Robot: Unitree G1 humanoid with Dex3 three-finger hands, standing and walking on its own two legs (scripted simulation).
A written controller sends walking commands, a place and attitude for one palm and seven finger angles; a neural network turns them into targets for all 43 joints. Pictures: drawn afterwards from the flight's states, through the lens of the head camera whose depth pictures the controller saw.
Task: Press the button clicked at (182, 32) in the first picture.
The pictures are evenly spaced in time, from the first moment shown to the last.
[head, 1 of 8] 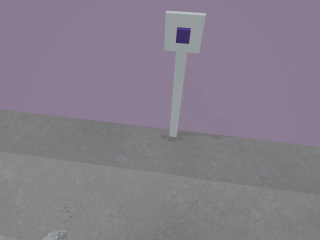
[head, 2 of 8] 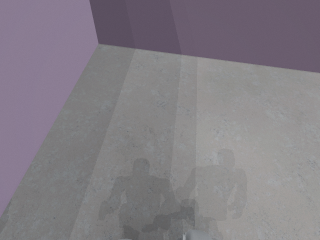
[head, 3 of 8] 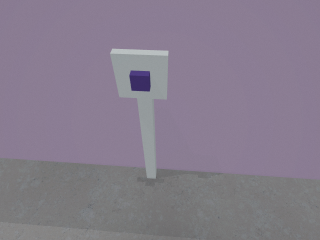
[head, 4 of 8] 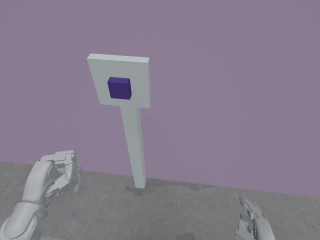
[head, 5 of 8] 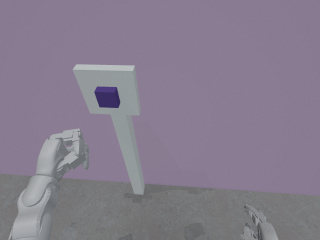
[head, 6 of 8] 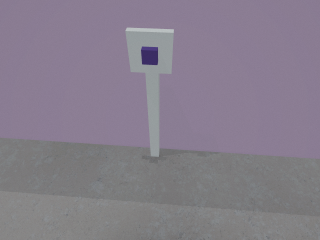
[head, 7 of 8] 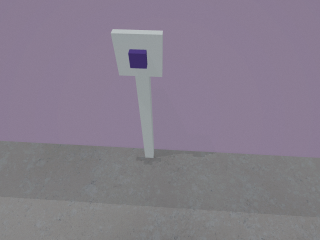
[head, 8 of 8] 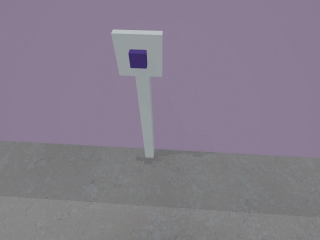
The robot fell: no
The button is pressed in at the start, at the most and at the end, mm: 0 14 0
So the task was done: yes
